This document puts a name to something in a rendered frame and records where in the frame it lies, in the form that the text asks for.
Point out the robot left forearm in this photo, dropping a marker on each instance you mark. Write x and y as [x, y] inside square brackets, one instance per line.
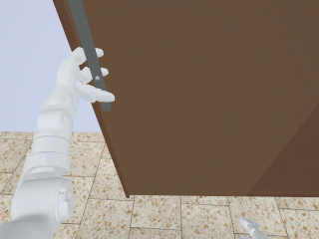
[49, 156]

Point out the robot left upper arm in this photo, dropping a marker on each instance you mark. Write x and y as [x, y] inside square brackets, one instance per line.
[40, 206]

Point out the robot right hand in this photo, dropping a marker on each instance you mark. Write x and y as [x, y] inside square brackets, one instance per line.
[252, 228]

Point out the wardrobe door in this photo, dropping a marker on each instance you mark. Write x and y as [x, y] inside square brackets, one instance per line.
[296, 168]
[207, 92]

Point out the robot left hand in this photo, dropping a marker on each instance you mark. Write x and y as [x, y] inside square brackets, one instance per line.
[70, 75]

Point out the handle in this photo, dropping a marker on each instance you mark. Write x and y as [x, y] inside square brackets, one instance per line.
[85, 35]

